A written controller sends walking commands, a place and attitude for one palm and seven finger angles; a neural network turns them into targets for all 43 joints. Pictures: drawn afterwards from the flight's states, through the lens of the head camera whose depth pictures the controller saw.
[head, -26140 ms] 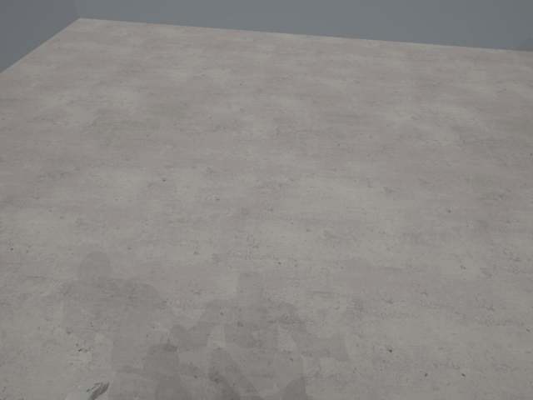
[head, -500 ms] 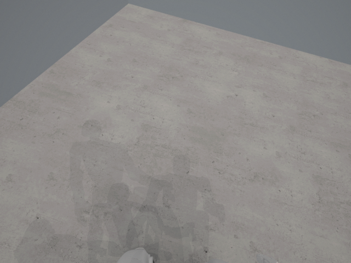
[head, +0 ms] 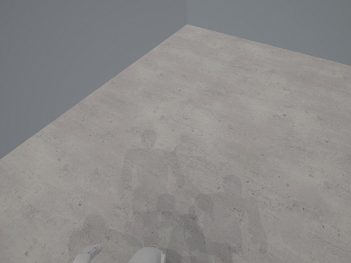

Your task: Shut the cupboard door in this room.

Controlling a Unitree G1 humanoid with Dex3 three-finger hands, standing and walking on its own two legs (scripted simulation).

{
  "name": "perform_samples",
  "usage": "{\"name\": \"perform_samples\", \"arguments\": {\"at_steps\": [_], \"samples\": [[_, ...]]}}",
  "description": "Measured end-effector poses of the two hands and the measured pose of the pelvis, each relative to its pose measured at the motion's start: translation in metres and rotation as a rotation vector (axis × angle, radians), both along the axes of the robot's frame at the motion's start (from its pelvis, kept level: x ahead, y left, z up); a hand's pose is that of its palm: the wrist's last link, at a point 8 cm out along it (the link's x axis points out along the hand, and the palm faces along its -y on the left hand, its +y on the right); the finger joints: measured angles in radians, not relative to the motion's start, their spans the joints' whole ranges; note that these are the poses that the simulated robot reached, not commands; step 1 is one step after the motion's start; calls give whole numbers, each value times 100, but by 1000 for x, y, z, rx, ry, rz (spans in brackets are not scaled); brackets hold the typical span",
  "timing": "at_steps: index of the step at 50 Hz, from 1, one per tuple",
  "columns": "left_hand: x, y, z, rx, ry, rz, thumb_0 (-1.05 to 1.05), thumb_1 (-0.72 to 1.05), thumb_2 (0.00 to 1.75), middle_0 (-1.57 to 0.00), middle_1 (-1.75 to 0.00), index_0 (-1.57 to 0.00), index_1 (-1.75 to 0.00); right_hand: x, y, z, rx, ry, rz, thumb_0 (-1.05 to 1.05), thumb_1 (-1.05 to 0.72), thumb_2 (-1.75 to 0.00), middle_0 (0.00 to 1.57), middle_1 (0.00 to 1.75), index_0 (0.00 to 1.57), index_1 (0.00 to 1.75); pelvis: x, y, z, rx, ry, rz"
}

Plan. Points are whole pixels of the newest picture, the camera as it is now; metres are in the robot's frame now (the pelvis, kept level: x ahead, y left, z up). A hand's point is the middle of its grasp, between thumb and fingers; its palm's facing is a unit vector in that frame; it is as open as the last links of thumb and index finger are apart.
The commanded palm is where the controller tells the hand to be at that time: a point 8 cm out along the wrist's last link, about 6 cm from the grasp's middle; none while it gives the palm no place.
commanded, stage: walk to a spot facing it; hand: left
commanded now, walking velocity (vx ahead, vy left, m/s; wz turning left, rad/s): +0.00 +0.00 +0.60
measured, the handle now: out of the picture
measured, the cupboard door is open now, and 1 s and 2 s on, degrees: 75 75 75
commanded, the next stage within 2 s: none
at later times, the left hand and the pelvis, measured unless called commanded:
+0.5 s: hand out of the picture -0.05 +0.28 -0.17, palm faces +0.34 -0.91 -0.25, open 7.4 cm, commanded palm none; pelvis -0.03 +0.05 +0.00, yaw +18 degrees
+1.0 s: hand out of the picture -0.04 +0.22 -0.14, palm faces +0.54 -0.79 -0.29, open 7.4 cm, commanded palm none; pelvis -0.02 +0.00 +0.00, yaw +37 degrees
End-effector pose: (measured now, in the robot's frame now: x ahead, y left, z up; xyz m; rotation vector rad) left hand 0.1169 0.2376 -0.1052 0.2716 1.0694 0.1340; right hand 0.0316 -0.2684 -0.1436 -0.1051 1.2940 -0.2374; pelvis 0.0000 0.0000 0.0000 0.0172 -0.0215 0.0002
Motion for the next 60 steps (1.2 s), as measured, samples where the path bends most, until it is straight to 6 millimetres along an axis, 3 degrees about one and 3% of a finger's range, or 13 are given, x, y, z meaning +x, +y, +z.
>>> {"name": "perform_samples", "arguments": {"at_steps": [5, 9, 17, 19, 23, 30, 38, 42, 47, 52, 56, 60], "samples": [[-52, 0, -7, -21, 80, 98, 0, 91, 89, -20, -30, -20, -30, 12, -5, 8, -10, 22, 82, 1, -91, -90, 20, 30, 20, 30, -5, -4, 5, 7, 4, 76], [-92, 7, -17, -46, 133, 180, 0, 91, 89, -20, -30, -20, -30, 29, 4, 11, -27, 46, 165, 1, -91, -90, 20, 30, 20, 30, -10, 1, 4, 2, 15, 134], [-175, 53, -52, -88, 238, 357, 0, 91, 89, -21, -30, -20, -30, 95, 63, 18, -82, -77, 366, 1, -91, -90, 20, 30, 20, 30, -24, 35, -13, -19, 29, 240], [-189, 65, -53, -83, 273, 383, 1, 91, 89, -20, -30, -20, -30, 106, 80, 27, -81, -117, 399, 1, -91, -90, 20, 30, 20, 30, -27, 40, -10, -25, 24, 247], [-192, 82, -42, -79, 255, 425, 1, 91, 89, -20, -30, -19, -30, 113, 101, 40, -82, -148, 444, 1, -91, -90, 20, 30, 20, 30, -29, 47, 1, -54, 20, 293], [-168, 94, -24, -54, 114, 456, 1, 91, 89, -20, -30, -19, -30, 113, 114, 37, -54, -128, 500, 1, -90, -90, 20, 30, 20, 30, -32, 49, 7, -49, 19, 368], [-136, 77, -8, -19, 2, 476, 0, 91, 89, -20, -30, -19, -30, 102, 93, 13, -17, -41, 526, 1, -90, -90, 20, 30, 20, 30, -27, 28, 1, -29, 30, 466], [-138, 57, -4, 14, -34, 498, 0, 91, 89, -20, -30, -20, -30, 106, 75, -5, 3, 1, 543, 1, -90, -90, 20, 30, 20, 30, -23, 11, -6, -21, 26, 519], [-170, 31, 4, 10, 4, 580, 0, 91, 89, -20, -30, -20, -30, 120, 69, -3, 7, 31, 606, 1, -91, -90, 20, 30, 20, 30, -22, 3, 2, 6, 11, 595], [-210, 10, -1, -25, 57, 676, 0, 91, 89, -21, -30, -20, -30, 134, 77, 3, -3, 46, 687, 1, -91, -90, 20, 30, 20, 30, -21, 3, 6, 9, 9, 668], [-251, -2, -8, -65, 102, 773, 0, 91, 89, -21, -30, -20, -30, 151, 101, 10, -16, 48, 776, 1, -91, -90, 20, 30, 20, 30, -22, 12, 7, 0, 13, 730], [-300, -11, -19, -109, 169, 881, 0, 91, 89, -21, -30, -20, -30, 176, 150, 19, -23, 3, 889, 1, -91, -90, 20, 30, 19, 30, -25, 30, 6, -13, 19, 791]]}}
